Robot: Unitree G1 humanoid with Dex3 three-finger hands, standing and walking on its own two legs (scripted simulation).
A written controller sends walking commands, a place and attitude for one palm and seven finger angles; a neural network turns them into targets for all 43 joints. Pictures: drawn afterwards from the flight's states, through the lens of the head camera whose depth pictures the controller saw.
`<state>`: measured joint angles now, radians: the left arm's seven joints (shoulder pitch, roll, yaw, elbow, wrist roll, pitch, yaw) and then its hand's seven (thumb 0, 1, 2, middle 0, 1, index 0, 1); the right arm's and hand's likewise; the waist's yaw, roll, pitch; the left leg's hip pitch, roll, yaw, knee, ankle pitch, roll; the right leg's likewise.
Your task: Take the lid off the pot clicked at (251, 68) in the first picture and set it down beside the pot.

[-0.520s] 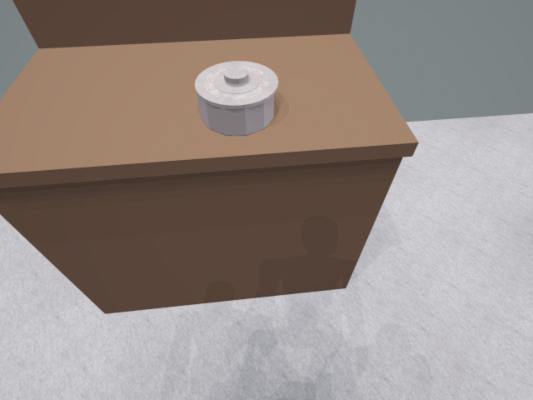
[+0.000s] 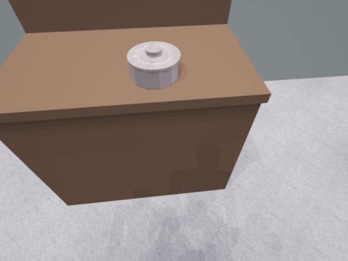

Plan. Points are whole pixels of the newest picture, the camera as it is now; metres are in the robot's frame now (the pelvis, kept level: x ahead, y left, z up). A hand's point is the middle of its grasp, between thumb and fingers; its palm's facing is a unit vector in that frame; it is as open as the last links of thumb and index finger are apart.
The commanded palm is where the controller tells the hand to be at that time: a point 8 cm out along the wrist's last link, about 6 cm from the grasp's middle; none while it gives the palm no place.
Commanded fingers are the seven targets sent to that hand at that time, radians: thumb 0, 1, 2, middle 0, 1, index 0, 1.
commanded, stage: look at it before walking up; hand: left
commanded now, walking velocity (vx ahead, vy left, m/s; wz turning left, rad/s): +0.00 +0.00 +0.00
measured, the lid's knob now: (153, 50) +0.71 +0.11 +0.12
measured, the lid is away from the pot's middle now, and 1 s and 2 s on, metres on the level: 0.00 0.00 0.00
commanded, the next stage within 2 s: turn to face it in 0.12 s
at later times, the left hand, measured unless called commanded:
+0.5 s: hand out of the picture -0.01 +0.18 -0.18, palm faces +0.09 -0.97 -0.21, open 7.4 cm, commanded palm none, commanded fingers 0.00 0.90 0.90 -0.20 -0.30 -0.20 -0.30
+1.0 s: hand out of the picture -0.02 +0.15 -0.17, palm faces +0.20 -0.95 -0.25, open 7.4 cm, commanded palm none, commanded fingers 0.00 0.90 0.90 -0.20 -0.30 -0.20 -0.30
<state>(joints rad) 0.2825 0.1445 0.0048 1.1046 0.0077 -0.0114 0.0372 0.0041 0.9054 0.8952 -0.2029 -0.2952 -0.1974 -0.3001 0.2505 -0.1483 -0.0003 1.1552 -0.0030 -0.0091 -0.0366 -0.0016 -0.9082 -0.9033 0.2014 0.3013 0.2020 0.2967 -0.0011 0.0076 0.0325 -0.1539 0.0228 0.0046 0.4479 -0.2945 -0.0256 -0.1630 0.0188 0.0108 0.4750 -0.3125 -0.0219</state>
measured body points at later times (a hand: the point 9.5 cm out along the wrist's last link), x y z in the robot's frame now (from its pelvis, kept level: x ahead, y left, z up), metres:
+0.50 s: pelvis -0.01 +0.00 +0.00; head +0.01 +0.00 +0.44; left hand -0.02 +0.23 -0.16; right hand -0.01 -0.22 -0.17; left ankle -0.04 +0.14 -0.74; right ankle -0.04 -0.10 -0.74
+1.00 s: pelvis +0.03 -0.04 +0.00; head +0.05 -0.05 +0.45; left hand -0.03 +0.20 -0.15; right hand +0.06 -0.27 -0.17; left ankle -0.02 +0.11 -0.68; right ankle -0.04 -0.10 -0.74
